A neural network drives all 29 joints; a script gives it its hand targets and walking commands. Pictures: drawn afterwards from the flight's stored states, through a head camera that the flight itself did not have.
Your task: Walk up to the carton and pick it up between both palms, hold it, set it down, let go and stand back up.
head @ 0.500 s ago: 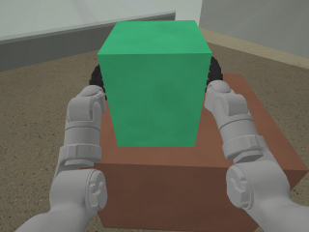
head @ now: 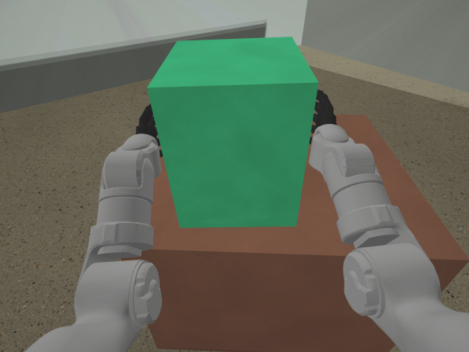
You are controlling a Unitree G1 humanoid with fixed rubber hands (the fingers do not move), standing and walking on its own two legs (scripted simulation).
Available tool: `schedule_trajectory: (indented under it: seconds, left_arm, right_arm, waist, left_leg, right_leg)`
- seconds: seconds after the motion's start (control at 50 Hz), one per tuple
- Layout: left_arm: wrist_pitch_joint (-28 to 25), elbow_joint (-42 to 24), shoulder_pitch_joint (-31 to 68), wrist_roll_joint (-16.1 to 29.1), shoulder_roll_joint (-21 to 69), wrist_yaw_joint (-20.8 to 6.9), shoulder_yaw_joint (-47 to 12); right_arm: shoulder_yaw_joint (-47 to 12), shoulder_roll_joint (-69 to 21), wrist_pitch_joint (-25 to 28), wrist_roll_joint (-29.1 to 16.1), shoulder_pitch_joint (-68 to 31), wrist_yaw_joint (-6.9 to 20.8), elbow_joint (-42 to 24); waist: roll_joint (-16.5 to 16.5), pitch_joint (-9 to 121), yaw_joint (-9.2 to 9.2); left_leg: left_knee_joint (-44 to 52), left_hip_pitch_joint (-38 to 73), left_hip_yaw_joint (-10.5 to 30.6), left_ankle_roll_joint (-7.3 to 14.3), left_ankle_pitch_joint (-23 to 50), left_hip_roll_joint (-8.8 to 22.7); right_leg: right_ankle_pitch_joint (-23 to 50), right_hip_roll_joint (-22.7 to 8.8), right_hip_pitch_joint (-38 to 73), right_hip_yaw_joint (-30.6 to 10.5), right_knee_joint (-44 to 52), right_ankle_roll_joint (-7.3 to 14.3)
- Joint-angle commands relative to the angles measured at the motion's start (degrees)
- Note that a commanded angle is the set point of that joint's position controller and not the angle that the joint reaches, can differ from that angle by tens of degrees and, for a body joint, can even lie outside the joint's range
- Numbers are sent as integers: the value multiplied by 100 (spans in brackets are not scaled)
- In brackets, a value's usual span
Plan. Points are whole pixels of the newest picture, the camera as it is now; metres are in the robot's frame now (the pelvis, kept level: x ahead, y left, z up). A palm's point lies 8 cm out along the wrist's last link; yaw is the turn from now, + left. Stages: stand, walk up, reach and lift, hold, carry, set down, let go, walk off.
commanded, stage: hold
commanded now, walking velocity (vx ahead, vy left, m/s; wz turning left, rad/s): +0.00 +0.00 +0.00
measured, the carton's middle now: (235, 132) +0.41 +0.01 +0.23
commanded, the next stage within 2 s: set down in 0.62 s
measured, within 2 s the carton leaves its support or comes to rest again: neither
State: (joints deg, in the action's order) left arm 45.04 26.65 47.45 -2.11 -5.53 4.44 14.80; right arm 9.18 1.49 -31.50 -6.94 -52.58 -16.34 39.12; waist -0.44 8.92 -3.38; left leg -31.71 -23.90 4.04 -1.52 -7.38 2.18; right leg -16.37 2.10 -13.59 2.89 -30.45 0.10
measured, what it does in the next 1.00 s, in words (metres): stands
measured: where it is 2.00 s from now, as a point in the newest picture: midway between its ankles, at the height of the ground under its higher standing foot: outside the picture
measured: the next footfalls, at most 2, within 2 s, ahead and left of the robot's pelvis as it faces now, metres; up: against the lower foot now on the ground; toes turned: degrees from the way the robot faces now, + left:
none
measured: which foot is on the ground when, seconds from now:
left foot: down 0.00-1.00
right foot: down 0.00-1.00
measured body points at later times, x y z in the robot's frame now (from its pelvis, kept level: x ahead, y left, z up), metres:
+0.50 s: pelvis +0.00 +0.00 +0.00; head -0.07 +0.02 +0.44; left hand +0.40 +0.16 +0.23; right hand +0.39 -0.14 +0.25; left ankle +0.10 +0.13 -0.73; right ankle +0.00 -0.12 -0.73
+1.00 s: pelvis +0.00 +0.00 +0.00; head -0.08 +0.03 +0.44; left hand +0.40 +0.16 +0.22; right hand +0.40 -0.13 +0.25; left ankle +0.10 +0.13 -0.73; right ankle +0.00 -0.12 -0.73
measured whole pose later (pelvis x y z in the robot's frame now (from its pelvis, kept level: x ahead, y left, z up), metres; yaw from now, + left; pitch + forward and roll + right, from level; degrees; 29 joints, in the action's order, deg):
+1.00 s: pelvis +0.00 +0.00 +0.00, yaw +0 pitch -2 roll -3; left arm 35.2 34.0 48.9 -8.1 -1.8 1.0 23.1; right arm 12.7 1.0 -23.2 -7.3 -54.5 -15.4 46.6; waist 0.4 9.4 -3.4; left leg -31.3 -22.3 4.0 -1.5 -7.3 1.9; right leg -16.4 1.9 -11.9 2.9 -30.0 0.1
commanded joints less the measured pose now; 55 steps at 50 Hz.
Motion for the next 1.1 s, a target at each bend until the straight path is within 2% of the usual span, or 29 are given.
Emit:
schedule_trajectory:
  seconds: [0.0, 0.06, 0.08, 0.12, 0.18, 0.26, 0.28, 0.3, 0.32, 0.4, 0.44, 0.52, 0.54, 0.6, 0.62, 0.64, 0.66, 0.68, 0.7, 0.72, 0.74, 0.76, 0.78, 0.82, 0.84, 0.94, 1.0, 1.06, 1.08]
  left_arm:
    - [-583, -1735, 6095, 791, 4431, -513, -2890]
    - [-558, -1713, 5986, 679, 4282, -602, -2579]
    - [-574, -2044, 6145, 604, 4305, -589, -2634]
    - [-498, -1608, 5906, 492, 4175, -605, -2490]
    - [-550, -2067, 6004, 570, 4218, -651, -2523]
    - [-517, -2089, 6131, 687, 4355, -623, -2721]
    - [-501, -2177, 5918, 660, 4355, -607, -2807]
    - [-451, -1873, 6015, 554, 4278, -626, -2588]
    - [-468, -1899, 6112, 618, 4346, -620, -2719]
    - [-510, -1703, 6334, 565, 4238, -629, -2461]
    - [-484, -1634, 6043, 576, 4414, -633, -2713]
    - [-489, -1502, 5910, 527, 4278, -630, -2634]
    - [-546, -1819, 6301, 591, 4338, -597, -2724]
    - [-519, -1490, 6035, 433, 4189, -641, -2266]
    - [-356, -1095, 5145, -21, 3867, -785, -1951]
    - [-446, -1195, 5374, 112, 3860, -828, -2052]
    - [-521, -1590, 5755, 251, 4004, -832, -2302]
    - [-567, -1641, 5838, 289, 3924, -806, -2291]
    - [-635, -1779, 6012, 333, 4062, -825, -2483]
    - [-709, -1413, 6155, 279, 4062, -825, -2336]
    - [-783, -1707, 6212, 296, 4138, -821, -2464]
    - [-820, -1709, 6117, 266, 4209, -830, -2474]
    - [-916, -1433, 6274, 293, 4194, -820, -2444]
    - [-1140, -1118, 6264, 209, 4032, -880, -2230]
    - [-1210, -671, 5989, 23, 3899, -956, -1870]
    - [-1703, 238, 5673, -894, 3240, -1303, -726]
    - [-1956, 619, 5774, -895, 3102, -1310, -763]
    - [-2171, 352, 6140, -620, 3475, -1220, -1361]
    - [-2251, 128, 6128, -634, 3507, -1154, -1328]
  right_arm:
    - [-2513, -3771, 202, -1940, -6211, 820, -2082]
    - [-2472, -3779, 79, -1854, -5910, 782, -1856]
    - [-2548, -3905, 104, -1986, -5923, 790, -1858]
    - [-2377, -3626, 31, -1857, -5720, 779, -1539]
    - [-2519, -3864, 4, -1917, -5688, 715, -1741]
    - [-2527, -3864, 24, -2048, -5948, 696, -2045]
    - [-2688, -3872, 27, -2058, -5801, 682, -2148]
    - [-2466, -3717, -46, -1969, -5789, 710, -1747]
    - [-2300, -3596, -13, -1898, -5780, 728, -1755]
    - [-2243, -3782, -23, -1844, -6009, 811, -1496]
    - [-2205, -3613, 62, -1815, -6042, 780, -1718]
    - [-2248, -3634, 21, -1847, -5807, 792, -1649]
    - [-2155, -3656, 33, -1793, -5872, 823, -1376]
    - [-2163, -3759, 17, -1767, -5709, 841, -1171]
    - [-2470, -3876, -83, -1700, -5710, 853, -1728]
    - [-2495, -3965, -1, -1762, -5994, 828, -1906]
    - [-2481, -3907, 73, -1745, -5987, 828, -1958]
    - [-2572, -3988, 124, -1778, -6142, 812, -2196]
    - [-2563, -4092, 172, -1731, -6036, 813, -2113]
    - [-2337, -4022, 260, -1579, -6079, 827, -1879]
    - [-2520, -4185, 350, -1662, -6169, 859, -2094]
    - [-2392, -4145, 388, -1580, -5867, 865, -1793]
    - [-2289, -4079, 561, -1339, -6323, 913, -2011]
    - [-1977, -4060, 744, -1108, -6251, 969, -1448]
    - [-1886, -4093, 876, -820, -6265, 995, -1469]
    - [-385, -3354, 1431, 209, -5252, 1231, 79]
    - [-467, -3230, 1841, 408, -5597, 1276, -60]
    - [-275, -3209, 2088, 463, -5530, 1300, 173]
    - [-624, -3416, 2171, 357, -5563, 1315, -47]
  waist:
    - [-641, 3385, 72]
    - [-370, 2968, 72]
    - [-468, 3326, 130]
    - [-520, 2835, 112]
    - [-406, 3113, 52]
    - [-688, 3216, 80]
    - [-678, 3295, 49]
    - [-575, 2927, 45]
    - [-755, 3096, -62]
    - [-467, 2765, 130]
    - [-633, 2931, -54]
    - [-644, 2812, 21]
    - [-742, 2893, -17]
    - [-467, 2600, 129]
    - [-228, 2899, 272]
    - [-267, 2942, 221]
    - [-467, 3294, 40]
    - [-424, 3384, 186]
    - [-556, 3439, 82]
    - [-593, 3228, 134]
    - [-610, 3508, 195]
    - [-692, 3459, 79]
    - [-548, 3519, 181]
    - [-650, 3186, 140]
    - [-303, 2977, 214]
    - [-265, 1729, -60]
    - [77, 1775, 37]
    - [-393, 1999, -304]
    - [-382, 2146, -137]
  left_leg:
    - [800, 3318, -41, -15, 385, -268]
    - [850, 3094, -99, 113, 524, -348]
    - [795, 3294, -77, 84, 808, -314]
    - [888, 3116, -153, 79, 412, -348]
    - [783, 3227, -123, 97, 844, -376]
    - [782, 3160, -93, 9, 710, -368]
    - [724, 3280, -100, -9, 965, -373]
    - [853, 3182, -88, -4, 522, -327]
    - [857, 3293, -70, -83, 422, -287]
    - [991, 2948, -84, 59, -47, -293]
    - [900, 3119, -61, -70, 266, -261]
    - [943, 3035, -69, -16, 62, -276]
    - [936, 3106, -50, -37, 37, -244]
    - [1042, 2940, -137, 71, -59, -301]
    - [1000, 3011, -257, 142, 196, -422]
    - [923, 2958, -267, 187, 397, -440]
    - [893, 3097, -218, 29, 555, -424]
    - [852, 3079, -267, 64, 576, -456]
    - [800, 3135, -236, 14, 749, -431]
    - [876, 3124, -233, 9, 499, -422]
    - [816, 3249, -253, 15, 722, -421]
    - [793, 3343, -241, -44, 798, -414]
    - [843, 3274, -243, -23, 585, -397]
    - [892, 3179, -294, 22, 379, -390]
    - [1000, 3159, -300, 89, 118, -370]
    - [1402, 3016, -487, 105, -651, -356]
    - [1158, 3288, -557, 163, -573, -448]
    - [1421, 3176, -491, -7, -598, -250]
    - [1386, 3211, -590, 43, -335, -294]
  right_leg:
    - [649, 112, -593, -323, 1432, -328]
    - [963, 81, -423, -349, 1428, -374]
    - [1026, 132, -370, -324, 1382, -396]
    - [696, 99, -410, -340, 1485, -353]
    - [1302, 114, -226, -353, 1379, -416]
    - [945, 114, -335, -343, 1376, -375]
    - [1259, 133, -213, -293, 1343, -374]
    - [708, 151, -454, -262, 1420, -393]
    - [550, 132, -532, -284, 1442, -346]
    - [118, 107, -605, -304, 1435, -371]
    - [472, 116, -538, -296, 1448, -303]
    - [417, 87, -573, -344, 1475, -309]
    - [302, 108, -708, -323, 1428, -311]
    - [248, 70, -592, -326, 1496, -331]
    - [590, 122, 27, -277, 1602, -342]
    - [866, 145, 67, -306, 1507, -352]
    - [1034, 167, 53, -253, 1421, -344]
    - [981, 175, 114, -235, 1442, -360]
    - [1127, 176, 78, -275, 1398, -338]
    - [834, 163, -204, -212, 1438, -309]
    - [1000, 185, -85, -228, 1415, -333]
    - [1082, 162, -103, -220, 1416, -275]
    - [805, 153, -228, -188, 1463, -268]
    - [621, 106, -324, -225, 1503, -266]
    - [379, 44, -322, -161, 1594, -312]
    - [-540, -73, -216, -105, 1641, -178]
    - [-733, -168, -529, -170, 1690, -163]
    - [-242, -52, -73, 10, 1503, -205]
    - [-147, -36, 13, 50, 1515, -226]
